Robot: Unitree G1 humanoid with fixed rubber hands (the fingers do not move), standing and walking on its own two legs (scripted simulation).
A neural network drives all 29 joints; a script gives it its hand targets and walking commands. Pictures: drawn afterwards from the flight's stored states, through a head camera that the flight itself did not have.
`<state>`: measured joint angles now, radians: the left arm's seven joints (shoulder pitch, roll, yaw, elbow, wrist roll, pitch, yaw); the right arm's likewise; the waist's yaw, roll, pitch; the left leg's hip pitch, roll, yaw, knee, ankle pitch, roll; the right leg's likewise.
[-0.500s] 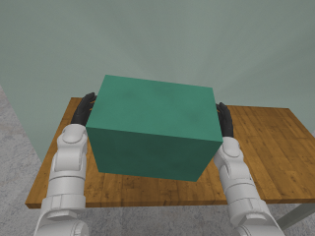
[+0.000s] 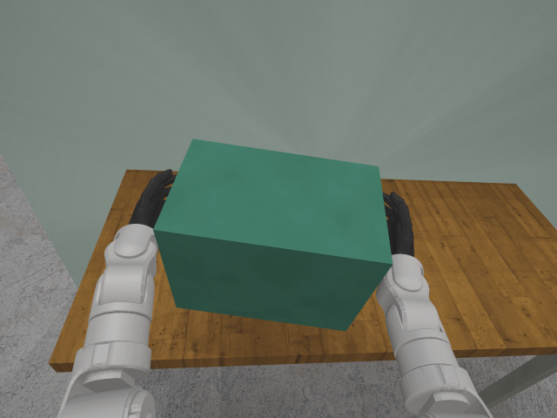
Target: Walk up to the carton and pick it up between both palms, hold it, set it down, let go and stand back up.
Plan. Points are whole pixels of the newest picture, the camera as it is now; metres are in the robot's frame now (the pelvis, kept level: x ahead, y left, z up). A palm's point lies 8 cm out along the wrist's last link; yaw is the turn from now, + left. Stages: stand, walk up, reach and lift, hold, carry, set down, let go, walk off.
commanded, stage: set down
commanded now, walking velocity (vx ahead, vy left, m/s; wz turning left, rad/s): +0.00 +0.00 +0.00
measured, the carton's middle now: (273, 239) +0.36 +0.01 +0.08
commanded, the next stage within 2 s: none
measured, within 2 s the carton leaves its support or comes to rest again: rests again in 1.50 s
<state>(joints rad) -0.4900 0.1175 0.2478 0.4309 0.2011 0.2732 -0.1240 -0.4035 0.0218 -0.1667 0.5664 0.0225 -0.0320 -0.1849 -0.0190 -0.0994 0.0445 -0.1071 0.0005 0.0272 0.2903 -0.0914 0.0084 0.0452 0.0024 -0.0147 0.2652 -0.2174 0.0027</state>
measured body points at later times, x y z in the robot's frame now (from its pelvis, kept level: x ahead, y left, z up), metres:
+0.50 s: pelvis +0.00 +0.01 +0.00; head +0.01 +0.05 +0.45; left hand +0.41 +0.19 +0.07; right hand +0.35 -0.18 +0.07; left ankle +0.05 +0.11 -0.75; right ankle -0.04 -0.12 -0.75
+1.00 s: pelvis +0.00 +0.01 +0.00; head +0.04 +0.05 +0.45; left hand +0.42 +0.19 +0.03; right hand +0.34 -0.17 +0.02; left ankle +0.05 +0.11 -0.75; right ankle -0.04 -0.12 -0.75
